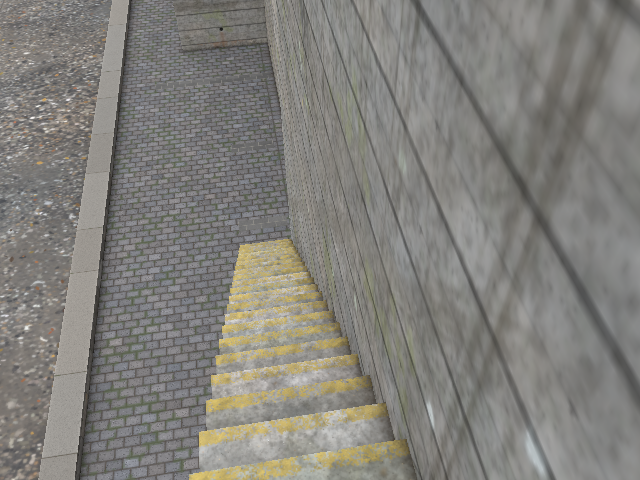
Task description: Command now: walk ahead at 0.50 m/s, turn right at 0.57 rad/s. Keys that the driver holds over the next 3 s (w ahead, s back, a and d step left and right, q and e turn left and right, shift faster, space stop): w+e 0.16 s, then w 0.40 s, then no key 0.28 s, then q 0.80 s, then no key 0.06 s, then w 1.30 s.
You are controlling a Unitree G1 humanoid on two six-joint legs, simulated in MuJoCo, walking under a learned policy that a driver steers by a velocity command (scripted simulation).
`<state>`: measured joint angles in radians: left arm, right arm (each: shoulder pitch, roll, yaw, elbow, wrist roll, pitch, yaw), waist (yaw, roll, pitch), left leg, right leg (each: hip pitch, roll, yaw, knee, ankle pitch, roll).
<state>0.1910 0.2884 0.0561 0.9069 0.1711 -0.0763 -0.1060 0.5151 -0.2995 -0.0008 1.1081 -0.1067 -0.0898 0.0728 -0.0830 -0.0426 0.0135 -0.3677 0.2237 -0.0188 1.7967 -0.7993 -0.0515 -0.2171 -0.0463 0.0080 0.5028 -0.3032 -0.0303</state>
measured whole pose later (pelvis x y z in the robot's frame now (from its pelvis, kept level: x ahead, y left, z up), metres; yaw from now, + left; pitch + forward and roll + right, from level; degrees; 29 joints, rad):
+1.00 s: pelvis +0.40 -0.10 -0.42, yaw -4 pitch -2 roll +4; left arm 0.25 0.22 -0.02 0.75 0.02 -0.13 -0.09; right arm 0.47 -0.18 0.08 0.81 0.04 -0.02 0.09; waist -0.04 0.01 0.02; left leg -0.73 0.06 0.01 1.70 -0.49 -0.20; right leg -0.39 -0.10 -0.11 0.65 -0.23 -0.04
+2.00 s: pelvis +0.48 +0.03 -0.45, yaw +17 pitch +0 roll -3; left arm 0.40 0.21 -0.01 0.84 0.12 -0.02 -0.11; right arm 0.58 -0.24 0.04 1.14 -0.11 -0.17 0.01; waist -0.04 0.01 -0.02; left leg -0.46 0.01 -0.02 0.90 -0.45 0.07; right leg -1.03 0.02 0.14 1.59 0.12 -0.01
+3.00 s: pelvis +0.82 +0.05 -0.69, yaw +18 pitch -1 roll +2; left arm 0.20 0.21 0.05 0.93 -0.01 -0.02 0.02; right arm 0.50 -0.18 -0.01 1.08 0.00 -0.05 -0.01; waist -0.01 -0.06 -0.03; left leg -0.29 -0.01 0.04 1.00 -0.69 0.01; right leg -0.65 0.05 0.15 0.85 0.42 -0.02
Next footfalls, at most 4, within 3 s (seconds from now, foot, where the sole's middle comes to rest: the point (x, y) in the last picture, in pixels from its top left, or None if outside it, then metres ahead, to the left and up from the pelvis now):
0.32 left None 0.27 0.03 -0.98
0.76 right None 0.51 -0.20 -1.19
0.90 left None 0.41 0.05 -1.00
1.52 left None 0.51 0.13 -1.19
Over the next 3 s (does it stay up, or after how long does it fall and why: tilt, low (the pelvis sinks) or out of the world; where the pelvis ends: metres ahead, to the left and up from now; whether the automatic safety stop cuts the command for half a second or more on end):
stays up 0.82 0.05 -0.69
